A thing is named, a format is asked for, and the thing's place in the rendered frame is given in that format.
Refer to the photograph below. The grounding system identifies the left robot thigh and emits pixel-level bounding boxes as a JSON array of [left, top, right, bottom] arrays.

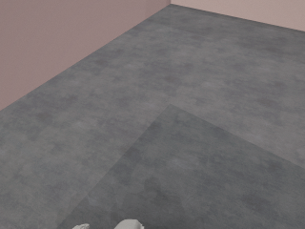
[[114, 219, 145, 229]]

